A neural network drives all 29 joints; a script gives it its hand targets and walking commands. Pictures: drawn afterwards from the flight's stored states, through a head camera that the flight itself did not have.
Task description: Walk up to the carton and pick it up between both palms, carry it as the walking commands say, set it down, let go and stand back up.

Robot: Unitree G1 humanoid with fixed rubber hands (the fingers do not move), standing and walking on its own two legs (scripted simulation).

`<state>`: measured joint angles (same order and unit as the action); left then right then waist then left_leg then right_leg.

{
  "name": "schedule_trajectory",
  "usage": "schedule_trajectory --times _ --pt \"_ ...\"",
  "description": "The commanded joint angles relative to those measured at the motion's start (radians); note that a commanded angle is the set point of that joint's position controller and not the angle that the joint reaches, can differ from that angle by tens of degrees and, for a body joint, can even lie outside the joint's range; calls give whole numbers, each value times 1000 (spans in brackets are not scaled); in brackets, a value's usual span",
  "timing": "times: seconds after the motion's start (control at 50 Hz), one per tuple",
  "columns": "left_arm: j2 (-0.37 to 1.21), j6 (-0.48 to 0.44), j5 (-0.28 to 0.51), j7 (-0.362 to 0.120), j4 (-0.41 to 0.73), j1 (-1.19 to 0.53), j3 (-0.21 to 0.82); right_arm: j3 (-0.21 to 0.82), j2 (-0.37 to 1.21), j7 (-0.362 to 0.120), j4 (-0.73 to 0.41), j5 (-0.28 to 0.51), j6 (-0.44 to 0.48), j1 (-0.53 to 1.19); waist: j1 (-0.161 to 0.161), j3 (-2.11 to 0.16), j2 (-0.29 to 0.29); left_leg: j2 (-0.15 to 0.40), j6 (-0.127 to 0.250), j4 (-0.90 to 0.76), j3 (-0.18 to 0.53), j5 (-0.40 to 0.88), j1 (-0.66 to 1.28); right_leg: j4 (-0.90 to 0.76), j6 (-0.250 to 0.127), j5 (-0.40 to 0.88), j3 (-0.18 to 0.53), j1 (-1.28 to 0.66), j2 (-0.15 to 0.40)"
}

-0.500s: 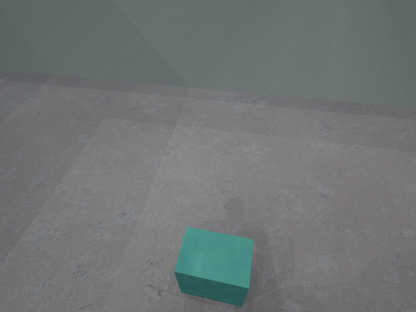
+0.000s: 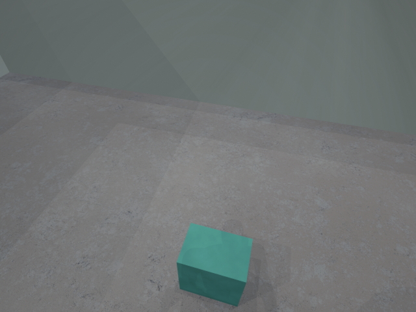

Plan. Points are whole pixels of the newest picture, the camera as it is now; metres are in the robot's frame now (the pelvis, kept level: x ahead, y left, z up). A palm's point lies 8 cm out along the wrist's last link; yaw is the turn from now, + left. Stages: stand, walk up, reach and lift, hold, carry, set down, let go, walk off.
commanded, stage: walk up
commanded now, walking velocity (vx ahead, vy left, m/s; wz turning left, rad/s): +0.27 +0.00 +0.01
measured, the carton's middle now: (214, 265) +0.50 -0.05 -0.63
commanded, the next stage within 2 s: none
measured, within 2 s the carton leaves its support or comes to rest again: neither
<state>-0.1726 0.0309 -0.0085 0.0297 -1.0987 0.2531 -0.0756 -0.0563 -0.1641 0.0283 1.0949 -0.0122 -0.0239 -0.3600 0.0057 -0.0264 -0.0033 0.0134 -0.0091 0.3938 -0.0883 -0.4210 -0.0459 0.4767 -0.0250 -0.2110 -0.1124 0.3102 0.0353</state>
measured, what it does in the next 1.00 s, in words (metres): steps on the spot: right foot, then left foot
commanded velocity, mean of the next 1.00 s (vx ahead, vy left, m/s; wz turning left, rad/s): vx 0.06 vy -0.01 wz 0.00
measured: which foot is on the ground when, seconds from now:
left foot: down 0.00-0.46, up 0.48-0.74, down 0.76-1.00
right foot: down 0.00-0.00, up 0.02-0.42, down 0.44-0.82, up 0.84-1.00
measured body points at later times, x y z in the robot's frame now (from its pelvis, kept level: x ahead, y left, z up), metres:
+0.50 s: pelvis +0.08 -0.03 -0.01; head +0.12 -0.05 +0.43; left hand +0.18 +0.19 -0.16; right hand -0.04 -0.23 -0.16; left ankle -0.05 +0.10 -0.71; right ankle +0.17 -0.13 -0.74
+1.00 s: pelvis +0.05 -0.01 +0.00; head +0.07 -0.01 +0.45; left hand +0.11 +0.23 -0.15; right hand +0.07 -0.25 -0.15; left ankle +0.09 +0.09 -0.74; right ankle +0.02 -0.12 -0.69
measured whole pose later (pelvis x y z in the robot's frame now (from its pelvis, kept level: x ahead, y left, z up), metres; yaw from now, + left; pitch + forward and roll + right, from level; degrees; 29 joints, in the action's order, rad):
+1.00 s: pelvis +0.05 -0.01 +0.00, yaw -2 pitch +0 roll +0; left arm -0.20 0.06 -0.01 0.03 -1.06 0.18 -0.04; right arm -0.05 -0.17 0.05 1.00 -0.02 0.00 -0.28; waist 0.00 0.04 0.00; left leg 0.02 0.04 0.43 -0.09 -0.18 -0.25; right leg 0.87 0.00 -0.41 -0.04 0.37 0.01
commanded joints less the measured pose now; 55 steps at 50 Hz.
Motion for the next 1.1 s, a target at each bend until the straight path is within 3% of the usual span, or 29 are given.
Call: schedule_trajectory --times 0.0,0.02,0.04,0.08,0.1,0.14,0.22,0.3,0.34,0.36,0.4,0.42,0.44,0.46,0.48,0.52,0.56,0.68,0.72,0.76,0.8,0.82,0.88,0.92,0.94,0.98,1.02,1.06,1.08 --pt "-17 -11 -1 -12 53 -93 -19 -17 -94 15 79 -19 37 -349 -135 136 -314 310 66 -346 387 -228 270 270 40 -310 -27 466 -53" --pt "-35 -12 -13 -18 90 -169 -19 -27 -157 26 62 -18 40 -284 -118 248 -282 426 125 -407 488 -413 69 315 40 -244 44 516 0" --pt "-56 -12 -14 -32 134 -240 -13 -21 -129 27 32 -23 45 -202 -86 321 -215 424 149 -443 507 -458 -126 350 37 -131 124 418 39" --pt "-59 -31 -18 -58 94 -131 -21 13 -62 25 3 -14 71 -96 -9 286 -118 317 119 -402 324 -143 -16 424 43 -59 92 414 20" --pt "-52 -35 -30 -59 58 -61 -22 13 -70 22 -10 -15 83 -84 1 244 -95 280 105 -358 242 15 46 466 45 -34 60 420 11" --pt "-68 -20 -38 -60 44 -33 -25 1 -104 17 -6 -18 99 -173 -16 208 -16 307 77 -323 233 117 18 511 56 40 65 416 21" --pt "-51 -15 -11 -55 89 -106 -3 23 -53 10 10 -21 108 -239 -37 216 -150 278 87 -272 135 332 3 440 83 115 41 424 49" --pt "-45 -27 -9 -55 120 -200 18 19 -66 9 17 -23 112 -291 -82 198 -206 273 85 -185 89 613 55 264 72 99 1 360 34" --pt "-13 -48 10 -42 112 -137 35 32 -31 15 29 -10 95 -252 -32 178 -287 173 63 -40 8 1059 17 158 46 14 -33 164 -42" --pt "-31 -57 12 -32 82 -74 36 22 -65 17 45 -7 90 -260 -27 136 -290 168 62 21 15 1128 42 111 43 25 -69 85 -74" --pt "-80 -74 5 -19 48 56 26 20 -79 14 50 19 87 -273 33 50 -170 136 22 188 12 875 -54 -82 24 356 -46 -194 -46" --pt "-148 -84 -3 -11 25 128 12 31 -49 10 41 23 91 -283 54 -22 -81 104 -5 280 13 598 -186 -8 10 644 35 -390 71" --pt "-201 -88 -12 -6 15 208 9 44 9 13 7 33 88 -307 73 -138 83 65 -31 444 -8 67 -341 47 -48 1018 267 -572 321" --pt "-183 -87 -14 -6 10 227 26 41 38 21 25 42 71 -312 48 -160 81 36 -23 564 97 -256 -291 44 -141 1342 319 -500 404" --pt "-163 -81 -1 -4 15 179 33 28 7 20 30 43 48 -312 32 -219 124 45 -20 576 121 -202 -179 -29 -189 1142 313 -378 397" --pt "-107 -65 -6 -4 66 -26 49 31 7 3 6 6 22 -208 -12 -46 155 55 -8 519 106 -173 -132 -151 -136 518 234 -95 250" --pt "-97 -47 -10 3 84 -106 49 27 21 -1 11 -22 -7 -208 -38 44 186 42 -10 490 81 -95 -162 -243 -99 146 189 6 205" --pt "-119 -34 -4 1 52 -75 39 29 15 10 8 -19 -15 -179 -29 58 123 33 -15 308 36 4 -139 -268 -109 -138 201 75 205" --pt "-141 -19 -2 5 51 -89 31 16 -15 10 -2 -12 -7 -156 -41 102 109 27 -10 190 19 111 -106 -244 -98 -170 222 129 206" --pt "-150 -8 10 4 53 -77 19 14 -40 10 -19 -15 3 -143 -37 120 45 66 -2 56 50 187 -116 -196 -41 -189 203 143 187" --pt "-114 7 27 6 90 -82 25 -10 -129 15 -74 -22 8 -21 0 187 -221 202 49 -119 230 80 -372 8 33 -145 61 47 64" --pt "-95 13 22 8 100 -78 31 -18 -153 20 -94 -22 10 29 3 196 -285 270 98 -171 300 234 -428 201 43 -117 11 -3 -1" --pt "-75 34 -7 3 67 -28 27 -16 -139 34 -134 -20 24 59 6 121 -170 337 202 -108 247 691 -311 553 37 -294 59 82 -28" --pt "-23 35 -5 6 63 -23 35 -14 -119 34 -141 -10 27 74 18 50 -92 282 187 -59 181 779 -237 586 45 -261 93 76 -25" --pt "-11 32 -6 -3 29 15 43 3 -62 26 -123 -7 31 60 20 -32 -48 209 165 -105 156 434 -198 463 23 -199 98 25 -25" --pt "-15 21 -1 -6 51 -31 46 3 -81 24 -113 -8 29 87 10 1 -156 170 151 -128 180 202 -137 250 21 -187 76 36 -31" --pt "-41 5 6 10 58 -47 43 8 -90 26 -92 -18 23 45 -9 -3 -175 189 166 -89 220 398 -26 1 19 -233 74 8 -38" --pt "-54 -16 12 20 9 67 48 -1 -104 20 -68 -4 19 7 6 -37 -123 183 110 -11 195 542 -1 -294 17 74 109 -182 17" --pt "-95 -35 0 28 6 89 40 6 -74 14 -62 10 27 -25 -17 -79 -33 154 61 28 182 489 -96 -248 11 262 200 -337 122"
